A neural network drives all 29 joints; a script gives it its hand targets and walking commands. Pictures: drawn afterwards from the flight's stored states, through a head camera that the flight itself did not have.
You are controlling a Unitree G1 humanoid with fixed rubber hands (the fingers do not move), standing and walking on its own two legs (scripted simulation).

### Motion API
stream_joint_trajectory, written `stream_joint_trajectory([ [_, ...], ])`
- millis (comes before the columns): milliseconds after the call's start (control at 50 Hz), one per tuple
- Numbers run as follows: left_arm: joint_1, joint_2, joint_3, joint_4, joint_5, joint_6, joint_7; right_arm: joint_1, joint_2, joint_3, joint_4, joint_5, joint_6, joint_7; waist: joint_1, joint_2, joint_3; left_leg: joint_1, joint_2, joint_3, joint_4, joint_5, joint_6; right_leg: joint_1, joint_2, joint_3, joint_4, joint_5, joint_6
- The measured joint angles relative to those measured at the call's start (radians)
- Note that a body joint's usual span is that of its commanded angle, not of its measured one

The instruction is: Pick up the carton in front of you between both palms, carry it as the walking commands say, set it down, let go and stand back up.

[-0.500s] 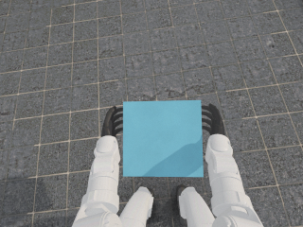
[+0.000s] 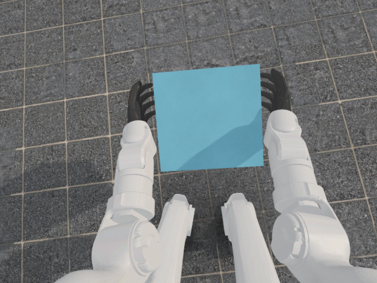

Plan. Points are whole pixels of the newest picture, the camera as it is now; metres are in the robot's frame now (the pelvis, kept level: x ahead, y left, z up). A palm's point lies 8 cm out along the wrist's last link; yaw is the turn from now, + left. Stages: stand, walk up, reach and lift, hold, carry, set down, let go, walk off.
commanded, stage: set down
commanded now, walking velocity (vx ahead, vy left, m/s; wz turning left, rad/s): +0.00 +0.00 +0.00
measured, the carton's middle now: (207, 118) +0.46 +0.00 -0.19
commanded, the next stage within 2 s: none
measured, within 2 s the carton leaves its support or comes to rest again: rests again in 1.48 s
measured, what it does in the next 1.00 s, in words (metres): lowers itself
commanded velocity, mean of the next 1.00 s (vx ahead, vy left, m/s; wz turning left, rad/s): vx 0.00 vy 0.00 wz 0.00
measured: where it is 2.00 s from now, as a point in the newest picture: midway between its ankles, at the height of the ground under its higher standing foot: (206, 239)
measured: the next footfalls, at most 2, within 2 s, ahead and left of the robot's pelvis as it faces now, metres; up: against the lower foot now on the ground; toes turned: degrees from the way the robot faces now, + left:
none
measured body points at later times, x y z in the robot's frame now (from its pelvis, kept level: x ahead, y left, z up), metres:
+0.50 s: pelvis -0.01 -0.01 -0.11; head +0.30 -0.03 +0.21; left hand +0.46 +0.14 -0.25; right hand +0.50 -0.15 -0.25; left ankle +0.08 +0.12 -0.55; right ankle +0.10 -0.11 -0.55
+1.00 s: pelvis -0.02 -0.01 -0.20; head +0.32 -0.01 +0.09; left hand +0.49 +0.15 -0.35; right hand +0.54 -0.14 -0.35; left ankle +0.07 +0.12 -0.55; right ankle +0.10 -0.11 -0.55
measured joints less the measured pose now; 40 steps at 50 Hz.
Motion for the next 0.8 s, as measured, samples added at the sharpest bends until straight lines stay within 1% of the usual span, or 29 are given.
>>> stream_joint_trajectory([
  [100, -0.014, -0.003, -0.01, -0.018, -0.025, 0.01, 0.031, -0.044, -0.031, 0.022, 0.018, 0.017, 0.016, 0.011, -0.004, 0.001, -0.005, -0.097, -0.009, 0.016, 0.088, -0.028, 0.002, -0.1, 0.002, 0.006, 0.093, -0.029, 0.008],
  [220, -0.056, 0.019, -0.027, 0.007, -0.039, 0.007, 0.048, -0.102, -0.06, 0.022, 0.059, 0.013, 0.013, 0.017, -0.013, -0.006, -0.004, -0.2, -0.022, 0.018, 0.183, -0.058, -0.005, -0.205, 0.002, -0.001, 0.194, -0.062, 0.008],
  [320, -0.088, 0.032, -0.039, 0.025, -0.057, -0.006, 0.064, -0.147, -0.087, 0.028, 0.093, 0.033, 0.001, 0.02, -0.02, -0.006, 0.017, -0.28, -0.031, 0.017, 0.258, -0.077, -0.016, -0.287, 0.002, -0.011, 0.271, -0.081, 0.003],
  [520, -0.167, 0.07, -0.064, 0.045, -0.119, -0.03, 0.093, -0.241, -0.152, 0.107, 0.138, 0.107, -0.017, -0.007, -0.025, 0.008, 0.113, -0.414, -0.042, 0.032, 0.405, -0.099, -0.039, -0.432, 0.012, -0.014, 0.43, -0.094, 0.001],
  [620, -0.234, 0.092, -0.054, 0.079, -0.135, -0.032, 0.095, -0.325, -0.196, 0.151, 0.193, 0.127, -0.014, -0.019, -0.021, 0.015, 0.179, -0.461, -0.044, 0.044, 0.473, -0.099, -0.05, -0.488, 0.02, -0.013, 0.503, -0.088, 0.001],
  [760, -0.342, 0.127, -0.02, 0.139, -0.137, -0.018, 0.073, -0.464, -0.251, 0.182, 0.294, 0.126, 0.003, -0.015, -0.018, 0.019, 0.268, -0.524, -0.044, 0.055, 0.562, -0.098, -0.064, -0.56, 0.03, -0.017, 0.593, -0.075, 0.0],
  [800, -0.375, 0.13, -0.015, 0.16, -0.137, -0.012, 0.066, -0.49, -0.272, 0.184, 0.318, 0.127, 0.004, -0.01, -0.024, 0.019, 0.312, -0.523, -0.054, 0.058, 0.586, -0.1, -0.066, -0.556, 0.016, -0.021, 0.623, -0.083, -0.003],
])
